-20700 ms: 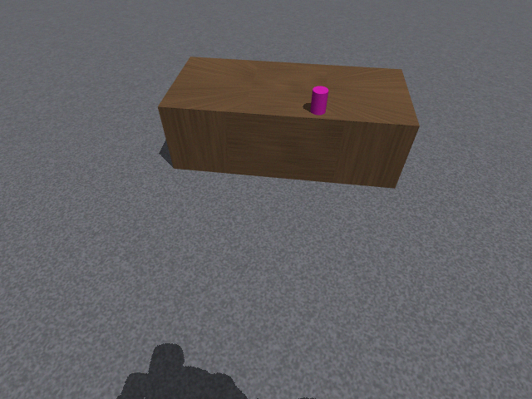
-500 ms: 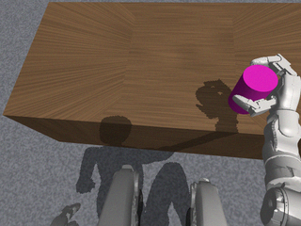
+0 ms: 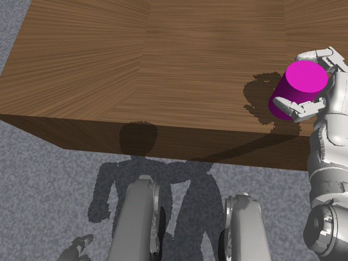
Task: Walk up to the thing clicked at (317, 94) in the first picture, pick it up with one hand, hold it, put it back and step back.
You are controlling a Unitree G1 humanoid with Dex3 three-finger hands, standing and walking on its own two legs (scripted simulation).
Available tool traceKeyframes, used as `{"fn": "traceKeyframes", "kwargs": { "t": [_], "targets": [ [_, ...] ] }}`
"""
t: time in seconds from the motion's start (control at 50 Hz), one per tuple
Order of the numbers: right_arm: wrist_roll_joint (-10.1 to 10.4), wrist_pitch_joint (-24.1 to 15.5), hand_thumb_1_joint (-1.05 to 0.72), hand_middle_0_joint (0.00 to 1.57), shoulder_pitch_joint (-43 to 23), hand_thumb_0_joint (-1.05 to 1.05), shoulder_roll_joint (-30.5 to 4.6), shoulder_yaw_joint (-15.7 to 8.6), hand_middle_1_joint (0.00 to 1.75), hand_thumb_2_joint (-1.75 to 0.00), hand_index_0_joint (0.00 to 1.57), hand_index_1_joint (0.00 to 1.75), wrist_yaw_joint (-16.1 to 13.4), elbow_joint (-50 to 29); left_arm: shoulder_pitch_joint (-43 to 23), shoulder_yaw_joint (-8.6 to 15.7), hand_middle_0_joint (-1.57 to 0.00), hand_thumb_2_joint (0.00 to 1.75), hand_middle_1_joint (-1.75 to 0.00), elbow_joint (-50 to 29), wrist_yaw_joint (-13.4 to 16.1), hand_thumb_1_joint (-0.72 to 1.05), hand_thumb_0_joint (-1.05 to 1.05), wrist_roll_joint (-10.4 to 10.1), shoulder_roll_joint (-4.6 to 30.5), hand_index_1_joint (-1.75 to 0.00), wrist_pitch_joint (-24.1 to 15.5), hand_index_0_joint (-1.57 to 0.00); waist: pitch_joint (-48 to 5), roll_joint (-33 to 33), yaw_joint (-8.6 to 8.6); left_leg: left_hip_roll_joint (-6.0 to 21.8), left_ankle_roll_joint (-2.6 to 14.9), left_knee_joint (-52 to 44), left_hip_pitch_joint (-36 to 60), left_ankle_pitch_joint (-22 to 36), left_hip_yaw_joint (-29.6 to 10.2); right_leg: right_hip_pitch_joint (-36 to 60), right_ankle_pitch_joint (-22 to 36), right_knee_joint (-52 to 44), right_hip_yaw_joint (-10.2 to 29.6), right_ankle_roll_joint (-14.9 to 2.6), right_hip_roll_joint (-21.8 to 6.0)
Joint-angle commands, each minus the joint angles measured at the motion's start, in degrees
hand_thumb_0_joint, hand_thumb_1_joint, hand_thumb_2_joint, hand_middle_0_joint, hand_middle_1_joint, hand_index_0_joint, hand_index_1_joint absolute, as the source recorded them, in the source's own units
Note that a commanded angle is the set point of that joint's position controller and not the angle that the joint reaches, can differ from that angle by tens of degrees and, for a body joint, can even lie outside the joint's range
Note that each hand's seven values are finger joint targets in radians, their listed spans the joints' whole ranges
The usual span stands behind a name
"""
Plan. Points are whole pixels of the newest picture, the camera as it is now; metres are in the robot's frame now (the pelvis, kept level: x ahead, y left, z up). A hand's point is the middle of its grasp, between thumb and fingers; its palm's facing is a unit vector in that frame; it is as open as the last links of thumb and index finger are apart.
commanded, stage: lower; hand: right
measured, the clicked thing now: (294, 92) +0.50 -0.18 -0.01
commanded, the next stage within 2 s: loosen in 0.56 s
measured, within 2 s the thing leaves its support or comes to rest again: rests again in 0.36 s
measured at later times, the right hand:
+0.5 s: hand (294, 94) +0.50 -0.18 -0.03, palm faces +0.12 +0.99 -0.03, open 10.6 cm
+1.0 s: hand (296, 94) +0.50 -0.19 -0.03, palm faces +0.12 +0.99 -0.03, open 10.9 cm
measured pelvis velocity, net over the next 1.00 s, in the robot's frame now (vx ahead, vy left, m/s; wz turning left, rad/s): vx -0.01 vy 0.00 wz -0.01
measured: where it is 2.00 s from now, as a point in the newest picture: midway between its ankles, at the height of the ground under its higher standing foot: (190, 258)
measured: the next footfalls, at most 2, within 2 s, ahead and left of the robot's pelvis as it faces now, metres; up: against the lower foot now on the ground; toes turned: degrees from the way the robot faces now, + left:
none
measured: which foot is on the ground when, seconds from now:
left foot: down 0.00-1.00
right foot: down 0.00-1.00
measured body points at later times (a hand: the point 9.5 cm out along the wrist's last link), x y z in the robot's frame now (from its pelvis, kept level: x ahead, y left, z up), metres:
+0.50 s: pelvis -0.01 +0.00 -0.03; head +0.20 -0.02 +0.37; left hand +0.08 +0.28 -0.15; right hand +0.49 -0.24 -0.02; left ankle +0.11 +0.15 -0.46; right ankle +0.06 -0.12 -0.46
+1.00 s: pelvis -0.01 +0.00 -0.04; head +0.20 -0.02 +0.36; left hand +0.09 +0.28 -0.16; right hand +0.49 -0.24 -0.03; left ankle +0.11 +0.15 -0.46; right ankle +0.06 -0.12 -0.46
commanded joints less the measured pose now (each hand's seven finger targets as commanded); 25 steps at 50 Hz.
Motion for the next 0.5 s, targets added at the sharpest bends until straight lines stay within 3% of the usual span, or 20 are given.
{"fn": "traceKeyframes", "kwargs": {
  "t": [0.0, 0.06, 0.1, 0.18, 0.22, 0.32, 0.36, 0.48],
  "targets": [
    [1.19, -4.25, -0.14, 1.28, -21.75, 0.00, -11.86, -0.81, 1.46, -1.36, 1.32, 1.46, -0.19, -12.26, 8.39, 3.96, -0.20, 0.89, -0.30, -3.41, 0.81, 0.91, 0.00, -0.23, 10.84, -0.30, -0.78, -0.20, -35.91, -4.59, 1.11, -2.19, 3.40, -9.20, 25.88, 5.35, 1.38, 15.67, 8.72, -15.28, -1.24, -1.76, 0.72],
    [0.80, -4.55, -0.13, 1.27, -23.04, 0.00, -13.91, -1.62, 1.46, -1.36, 1.32, 1.46, -0.37, -14.63, 9.18, 3.80, -0.20, 0.90, -0.30, -3.62, 0.82, 0.91, 0.00, -0.04, 10.71, -0.30, -0.81, -0.20, -39.50, -5.24, 0.61, -2.01, 3.33, -8.11, 27.90, 7.76, 0.85, 15.53, 11.06, -13.40, -1.91, -1.82, 0.77],
    [0.70, -4.01, -0.14, 1.29, -21.83, 0.00, -12.07, -0.76, 1.47, -1.37, 1.33, 1.47, -0.13, -12.24, 9.54, 3.78, -0.20, 0.89, -0.30, -3.02, 0.85, 0.91, 0.00, 0.01, 10.96, -0.30, -0.71, -0.21, -37.97, -5.12, 1.35, -2.00, 3.39, -7.46, 26.21, 8.36, 1.17, 15.64, 12.08, -13.00, -1.67, -1.64, 0.74],
    [0.70, -3.87, -0.13, 1.27, -23.92, 0.00, -12.41, -0.48, 1.46, -1.36, 1.32, 1.46, -0.31, -12.95, 9.23, 3.82, -0.20, 0.89, -0.30, -3.11, 0.86, 0.91, 0.00, -0.08, 11.33, -0.30, -0.58, -0.21, -36.28, -6.06, 1.49, -2.00, 3.55, -6.61, 23.16, 6.31, 1.55, 14.62, 9.98, -13.27, -1.23, -1.56, 0.77],
    [0.58, -3.99, -0.13, 1.27, -25.57, 0.00, -13.05, -0.44, 1.46, -1.36, 1.32, 1.46, -0.56, -14.86, 9.23, 3.85, -0.20, 0.89, -0.30, -3.19, 0.75, 0.91, 0.00, 0.10, 11.33, -0.30, -0.61, -0.21, -38.16, -7.55, 1.16, -1.92, 3.61, -6.01, 23.20, 6.49, 1.45, 15.52, 10.18, -12.76, -1.26, -1.49, 0.77],
    [0.44, -3.53, -0.10, 1.27, -24.23, 0.00, -12.15, -0.15, 1.46, -1.36, 1.32, 1.46, -0.79, -13.29, 9.59, 3.82, -0.20, 0.90, -0.30, -3.22, 0.76, 0.91, 0.00, 0.10, 11.56, -0.30, -0.44, -0.20, -36.99, -7.23, 1.69, -1.83, 3.63, -5.02, 21.77, 6.27, 1.70, 14.41, 9.85, -12.01, -1.24, -1.45, 0.84],
    [0.14, -3.48, -0.11, 1.28, -25.18, 0.00, -13.64, -0.83, 1.47, -1.36, 1.33, 1.47, -0.96, -13.84, 9.68, 3.97, -0.20, 0.89, -0.30, -2.98, 0.78, 0.91, 0.00, 0.12, 12.06, -0.30, -0.33, -0.20, -38.32, -7.43, 1.33, -1.80, 3.59, -4.54, 21.40, 6.09, 1.76, 15.01, 9.85, -11.72, -1.08, -1.40, 0.83],
    [0.29, -3.25, -0.11, 1.27, -26.02, 0.00, -13.46, -0.58, 1.46, -1.35, 1.32, 1.46, -1.54, -13.98, 9.40, 3.82, -0.20, 0.90, -0.30, -3.44, 0.81, 0.90, 0.00, -0.12, 11.94, -0.30, -0.35, -0.20, -36.93, -6.85, 1.48, -1.80, 3.49, -4.15, 20.47, 3.87, 1.72, 12.29, 6.90, -11.43, -1.19, -1.63, 1.03]
  ]
}}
